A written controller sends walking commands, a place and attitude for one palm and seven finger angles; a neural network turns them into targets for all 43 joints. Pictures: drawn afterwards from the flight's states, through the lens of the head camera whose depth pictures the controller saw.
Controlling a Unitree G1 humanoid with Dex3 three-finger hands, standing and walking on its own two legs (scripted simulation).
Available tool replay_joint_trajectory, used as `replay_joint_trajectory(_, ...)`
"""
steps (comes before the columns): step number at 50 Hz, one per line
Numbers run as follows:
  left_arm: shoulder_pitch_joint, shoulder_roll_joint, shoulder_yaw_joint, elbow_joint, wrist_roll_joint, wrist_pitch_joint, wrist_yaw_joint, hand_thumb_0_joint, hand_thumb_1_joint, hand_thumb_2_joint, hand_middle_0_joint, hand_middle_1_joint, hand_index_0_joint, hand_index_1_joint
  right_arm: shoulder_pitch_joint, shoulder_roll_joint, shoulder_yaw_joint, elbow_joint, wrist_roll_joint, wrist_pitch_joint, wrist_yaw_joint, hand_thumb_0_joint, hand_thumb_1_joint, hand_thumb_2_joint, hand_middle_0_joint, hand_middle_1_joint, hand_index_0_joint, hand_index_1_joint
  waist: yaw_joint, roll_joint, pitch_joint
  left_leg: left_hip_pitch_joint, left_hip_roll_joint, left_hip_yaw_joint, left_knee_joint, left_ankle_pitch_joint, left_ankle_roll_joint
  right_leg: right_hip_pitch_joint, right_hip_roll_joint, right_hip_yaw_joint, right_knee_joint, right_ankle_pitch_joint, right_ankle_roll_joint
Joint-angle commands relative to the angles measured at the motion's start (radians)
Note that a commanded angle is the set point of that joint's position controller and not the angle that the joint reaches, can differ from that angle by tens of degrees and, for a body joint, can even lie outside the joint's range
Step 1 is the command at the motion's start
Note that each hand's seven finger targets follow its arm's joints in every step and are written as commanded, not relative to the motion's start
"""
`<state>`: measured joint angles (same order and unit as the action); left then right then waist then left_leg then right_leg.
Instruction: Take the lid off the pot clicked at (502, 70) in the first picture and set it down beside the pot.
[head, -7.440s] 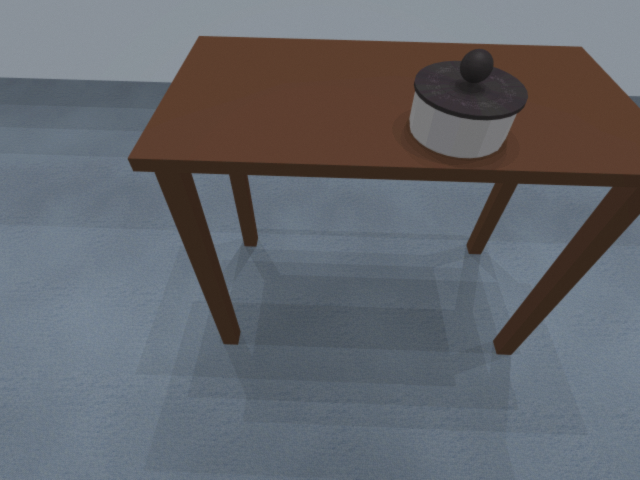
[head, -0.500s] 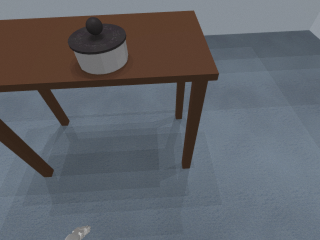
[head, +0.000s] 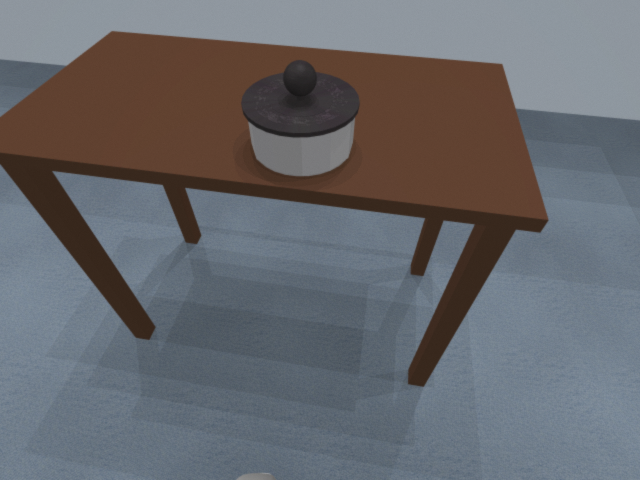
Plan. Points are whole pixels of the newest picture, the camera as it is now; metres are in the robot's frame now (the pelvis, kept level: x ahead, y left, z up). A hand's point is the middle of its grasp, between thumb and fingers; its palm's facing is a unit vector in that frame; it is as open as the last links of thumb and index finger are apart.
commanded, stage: take the last steps up to it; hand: left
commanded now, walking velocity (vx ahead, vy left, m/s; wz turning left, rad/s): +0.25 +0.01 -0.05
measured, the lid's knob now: (300, 78) +0.66 +0.12 +0.17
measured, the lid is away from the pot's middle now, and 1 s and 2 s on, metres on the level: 0.00 0.00 0.00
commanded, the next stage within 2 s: come to a stop and stand still in 0.30 s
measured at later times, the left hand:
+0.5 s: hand (229, 386) +0.27 +0.19 -0.16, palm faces -0.06 -0.97 -0.24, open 7.4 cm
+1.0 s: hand (183, 434) +0.20 +0.24 -0.18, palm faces +0.01 -0.97 -0.25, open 7.4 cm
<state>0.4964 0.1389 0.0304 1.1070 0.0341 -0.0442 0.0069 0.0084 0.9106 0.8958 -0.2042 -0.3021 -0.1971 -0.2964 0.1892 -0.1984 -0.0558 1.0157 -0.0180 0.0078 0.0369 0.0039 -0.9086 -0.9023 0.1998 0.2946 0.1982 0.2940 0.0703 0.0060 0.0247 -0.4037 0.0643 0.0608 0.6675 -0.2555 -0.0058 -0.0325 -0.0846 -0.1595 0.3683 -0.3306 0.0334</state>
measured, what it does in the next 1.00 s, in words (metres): walks ahead: left foot, then right foot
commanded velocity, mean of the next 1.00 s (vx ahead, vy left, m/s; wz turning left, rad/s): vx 0.01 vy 0.01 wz -0.02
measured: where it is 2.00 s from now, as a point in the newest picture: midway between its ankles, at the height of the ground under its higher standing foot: outside the picture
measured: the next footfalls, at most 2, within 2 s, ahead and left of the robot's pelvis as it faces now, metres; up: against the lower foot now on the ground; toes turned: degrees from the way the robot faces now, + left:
left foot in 0.04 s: +0.10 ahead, +0.13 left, +0.00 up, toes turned +5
right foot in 0.50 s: +0.28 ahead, -0.09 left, +0.00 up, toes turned -10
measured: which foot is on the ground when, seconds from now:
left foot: up 0.00-0.02, down 0.04-0.50, up 0.52-0.96, down 0.98-1.00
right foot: down 0.00-0.04, up 0.06-0.48, down 0.50-0.96, up 0.98-1.00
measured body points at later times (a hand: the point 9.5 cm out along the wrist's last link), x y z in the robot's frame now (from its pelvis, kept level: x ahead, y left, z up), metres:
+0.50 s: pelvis +0.16 +0.01 -0.01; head +0.18 -0.01 +0.43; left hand +0.27 +0.24 -0.14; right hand +0.09 -0.20 -0.18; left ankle +0.06 +0.13 -0.74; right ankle +0.24 -0.09 -0.74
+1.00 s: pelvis +0.11 +0.04 -0.01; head +0.13 +0.05 +0.44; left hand +0.20 +0.29 -0.16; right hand +0.15 -0.21 -0.16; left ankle +0.09 +0.16 -0.74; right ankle +0.23 -0.08 -0.73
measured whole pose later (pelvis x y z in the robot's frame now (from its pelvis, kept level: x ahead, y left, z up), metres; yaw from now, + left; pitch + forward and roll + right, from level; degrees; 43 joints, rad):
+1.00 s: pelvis +0.11 +0.04 -0.01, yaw -3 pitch +0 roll +0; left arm 0.19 0.22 0.06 0.97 0.02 0.06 0.04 0.01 0.91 0.90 -0.21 -0.30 -0.20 -0.30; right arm 0.24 -0.18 -0.05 0.99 -0.02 0.02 -0.01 0.00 -0.91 -0.90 0.20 0.29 0.20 0.29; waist 0.01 -0.03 0.02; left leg -0.19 0.00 0.01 0.52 -0.36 0.00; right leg -0.45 -0.05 -0.07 0.56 -0.21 0.00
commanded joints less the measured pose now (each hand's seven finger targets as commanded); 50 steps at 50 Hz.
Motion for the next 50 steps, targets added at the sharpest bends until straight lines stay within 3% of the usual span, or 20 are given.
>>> replay_joint_trajectory(1,-0.027,0.132,0.034,-0.045,-0.014,-0.014,0.009,0.0,0.9,0.9,-0.2,-0.3,-0.2,-0.3,0.226,-0.105,-0.018,0.001,-0.005,-0.065,-0.025,0.0,-0.9,-0.9,0.2,0.3,0.2,0.3,-0.147,0.062,-0.057,0.469,0.021,-0.021,-0.248,0.011,0.032,-0.282,-0.102,0.06,0.258,0.144,-0.094)
replay_joint_trajectory(2,0.007,0.078,0.022,-0.061,-0.025,-0.012,0.003,0.0,0.9,0.9,-0.2,-0.3,-0.2,-0.3,0.327,-0.214,-0.045,0.022,-0.013,-0.07,-0.039,0.0,-0.9,-0.9,0.2,0.3,0.2,0.3,-0.166,0.334,-0.132,0.617,0.284,-0.382,-0.336,0.035,0.113,-0.502,0.024,-0.019,0.552,-0.19,-0.037)
replay_joint_trajectory(3,-0.04,0.085,0.016,-0.101,-0.013,-0.005,0.007,0.0,0.9,0.9,-0.2,-0.3,-0.2,-0.3,0.38,-0.25,-0.046,0.025,-0.002,-0.056,-0.048,0.0,-0.9,-0.9,0.2,0.3,0.2,0.3,-0.18,0.302,-0.097,0.578,0.352,-0.495,-0.416,0.007,0.169,-0.599,0.042,0.072,0.725,-0.3,-0.05)
replay_joint_trajectory(4,-0.086,0.091,0.026,-0.111,-0.013,-0.006,0.008,0.0,0.9,0.9,-0.2,-0.3,-0.2,-0.3,0.31,-0.221,-0.04,0.006,-0.007,-0.048,-0.05,0.0,-0.9,-0.9,0.2,0.3,0.2,0.3,-0.163,0.175,-0.031,0.474,0.364,-0.456,-0.439,-0.079,0.207,-0.623,-0.01,0.111,0.806,-0.255,-0.066)
replay_joint_trajectory(6,-0.131,0.082,0.029,-0.085,-0.012,-0.001,-0.002,0.0,0.9,0.9,-0.2,-0.3,-0.2,-0.3,0.18,-0.104,-0.005,-0.012,-0.004,-0.063,-0.059,0.0,-0.9,-0.9,0.2,0.3,0.2,0.3,-0.113,0.113,0.066,0.306,0.275,-0.305,-0.46,0.062,0.182,-0.605,-0.051,0.145,0.847,-0.077,-0.056)
replay_joint_trajectory(10,-0.059,0.044,0.031,-0.061,-0.01,0.02,-0.004,0.0,0.9,0.9,-0.2,-0.3,-0.2,-0.3,0.157,-0.033,0.008,-0.013,0.004,-0.095,-0.065,0.0,-0.9,-0.9,0.2,0.3,0.2,0.3,-0.047,0.102,0.039,0.27,0.197,-0.092,-0.461,0.448,0.151,-0.533,-0.039,0.132,0.796,0.054,-0.02)
replay_joint_trajectory(18,-0.278,0.062,0.028,-0.169,-0.014,0.031,-0.011,0.0,0.9,0.9,-0.2,-0.3,-0.2,-0.3,0.196,-0.07,0.004,0.007,-0.006,-0.086,-0.071,0.0,-0.9,-0.9,0.2,0.3,0.2,0.3,-0.085,0.116,0.081,0.345,0.21,-0.055,-0.415,0.554,0.189,-0.525,-0.03,0.098,0.425,0.083,-0.026)
replay_joint_trajectory(20,-0.307,0.058,0.025,-0.177,-0.014,0.024,-0.012,0.0,0.9,0.9,-0.2,-0.3,-0.2,-0.3,0.214,-0.082,0.004,0.025,-0.011,-0.076,-0.071,0.0,-0.9,-0.9,0.2,0.3,0.2,0.3,-0.098,0.113,0.069,0.373,0.206,-0.043,-0.364,0.597,0.172,-0.466,0.005,0.057,0.328,0.075,-0.034)
replay_joint_trajectory(22,-0.241,0.063,0.021,-0.152,-0.013,0.015,-0.006,0.0,0.9,0.9,-0.2,-0.3,-0.2,-0.3,0.208,-0.079,0.009,0.035,-0.009,-0.064,-0.077,0.0,-0.9,-0.9,0.2,0.3,0.2,0.3,-0.065,0.081,0.026,0.357,0.175,-0.024,-0.238,0.687,0.129,-0.303,0.043,0.038,0.207,0.171,-0.037)
replay_joint_trajectory(23,-0.165,0.086,0.025,-0.128,-0.014,0.007,0.001,0.0,0.9,0.9,-0.2,-0.3,-0.2,-0.3,0.196,-0.069,0.014,0.035,-0.001,-0.062,-0.077,0.0,-0.9,-0.9,0.2,0.3,0.2,0.3,-0.024,0.009,-0.017,0.3,0.14,-0.023,-0.145,0.641,0.089,-0.153,0.037,0.059,0.093,0.323,-0.033)
replay_joint_trajectory(24,-0.084,0.148,0.037,-0.103,-0.01,-0.004,0.013,0.0,0.9,0.9,-0.2,-0.3,-0.2,-0.3,0.203,-0.045,0.018,0.033,0.009,-0.061,-0.076,0.0,-0.9,-0.9,0.2,0.3,0.2,0.3,0.001,-0.077,-0.097,0.177,0.072,0.006,-0.03,0.433,0.036,0.037,-0.065,0.183,0.13,0.728,-0.063)
replay_joint_trajectory(25,-0.059,0.21,0.044,-0.087,-0.015,-0.011,0.022,0.0,0.9,0.9,-0.2,-0.3,-0.2,-0.3,0.236,-0.019,0.016,0.03,0.022,-0.05,-0.073,0.0,-0.9,-0.9,0.2,0.3,0.2,0.3,-0.018,-0.187,-0.164,0.078,-0.03,0.038,0.117,-0.06,-0.013,0.132,-0.264,0.37,0.142,1.165,-0.182)
replay_joint_trajectory(26,-0.06,0.233,0.036,-0.087,-0.024,-0.003,0.024,0.0,0.9,0.9,-0.2,-0.3,-0.2,-0.3,0.249,-0.023,0.009,0.035,0.028,-0.032,-0.084,0.0,-0.9,-0.9,0.2,0.3,0.2,0.3,-0.027,-0.159,-0.203,0.115,-0.047,-0.011,0.237,-0.391,-0.02,0.088,-0.356,0.375,0.098,1.301,-0.28)
replay_joint_trajectory(29,-0.191,0.2,0.038,-0.128,-0.019,0.018,0.047,0.0,0.9,0.9,-0.2,-0.3,-0.2,-0.3,0.189,-0.013,0.002,0.042,0.026,0.011,-0.087,0.0,-0.9,-0.9,0.2,0.3,0.2,0.3,-0.045,-0.174,-0.108,0.062,-0.031,-0.091,0.396,-0.39,-0.021,-0.08,-0.319,0.374,0.052,1.079,-0.311)
replay_joint_trajectory(36,-0.32,0.201,0.062,-0.203,-0.01,0.047,0.052,0.0,0.9,0.9,-0.2,-0.3,-0.2,-0.3,0.178,-0.018,-0.019,0.016,0.004,0.06,-0.057,0.0,-0.9,-0.9,0.2,0.3,0.2,0.3,-0.077,-0.126,-0.1,0.024,-0.05,-0.082,0.472,-0.194,-0.05,-0.236,-0.234,0.279,-0.05,0.516,-0.227)
replay_joint_trajectory(43,-0.313,0.248,0.072,-0.22,0.005,0.068,0.041,0.0,0.9,0.9,-0.2,-0.3,-0.2,-0.3,0.144,-0.026,-0.014,-0.034,0.008,0.04,-0.039,0.0,-0.9,-0.9,0.2,0.3,0.2,0.3,-0.052,-0.218,-0.102,0.124,-0.06,-0.029,0.13,-0.231,-0.028,-0.262,-0.197,0.344,-0.152,-0.049,-0.188)
replay_joint_trajectory(46,-0.346,0.24,0.069,-0.212,-0.002,0.078,0.038,0.0,0.9,0.9,-0.2,-0.3,-0.2,-0.3,0.299,-0.011,-0.005,0.013,0.008,0.025,-0.039,0.0,-0.9,-0.9,0.2,0.3,0.2,0.3,-0.121,-0.211,-0.098,0.346,-0.099,0.029,-0.185,-0.115,0.0,-0.368,-0.128,0.294,-0.157,-0.179,-0.093)
replay_joint_trajectory(47,-0.339,0.205,0.057,-0.207,-0.011,0.082,0.035,0.0,0.9,0.9,-0.2,-0.3,-0.2,-0.3,0.333,-0.031,-0.002,0.024,0.005,0.017,-0.044,0.0,-0.9,-0.9,0.2,0.3,0.2,0.3,-0.134,-0.105,-0.086,0.387,-0.067,-0.026,-0.324,-0.116,0.009,-0.408,-0.081,0.249,-0.053,-0.214,-0.051)
replay_joint_trajectory(49,-0.303,0.097,0.031,-0.213,-0.031,0.091,0.03,0.0,0.9,0.9,-0.2,-0.3,-0.2,-0.3,0.159,-0.15,-0.015,-0.054,-0.015,0.009,-0.062,0.0,-0.9,-0.9,0.2,0.3,0.2,0.3,-0.093,0.336,0.091,0.061,0.272,-0.474,-0.619,-0.485,0.104,-0.517,0.086,0.126,0.349,-0.141,0.009)
replay_joint_trajectory(50,-0.308,0.127,0.038,-0.206,-0.026,0.09,0.022,0.0,0.9,0.9,-0.2,-0.3,-0.2,-0.3,0.056,-0.145,0.002,-0.091,-0.021,0.005,-0.068,0.0,-0.9,-0.9,0.2,0.3,0.2,0.3,-0.063,0.228,0.151,-0.092,0.287,-0.459,-0.658,-0.461,0.139,-0.438,0.056,0.198,0.44,-0.079,-0.005)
